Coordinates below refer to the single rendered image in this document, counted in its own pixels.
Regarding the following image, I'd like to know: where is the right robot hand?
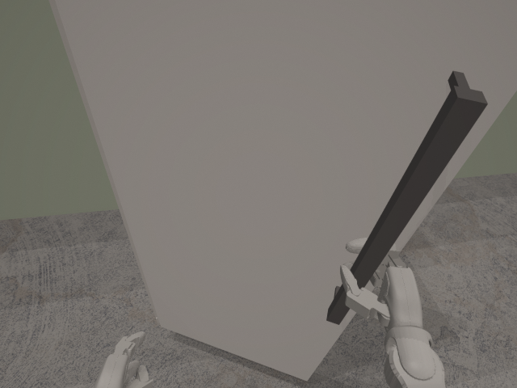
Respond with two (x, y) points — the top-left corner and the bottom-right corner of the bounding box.
(340, 237), (423, 333)

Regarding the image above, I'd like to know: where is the fridge door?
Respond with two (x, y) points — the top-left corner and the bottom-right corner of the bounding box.
(55, 0), (517, 381)

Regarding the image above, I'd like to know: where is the robot right forearm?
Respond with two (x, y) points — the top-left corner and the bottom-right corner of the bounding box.
(384, 326), (446, 388)

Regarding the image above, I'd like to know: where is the handle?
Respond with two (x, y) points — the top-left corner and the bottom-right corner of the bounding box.
(326, 71), (488, 325)

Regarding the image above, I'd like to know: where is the left robot hand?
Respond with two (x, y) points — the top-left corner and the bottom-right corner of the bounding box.
(94, 331), (153, 388)

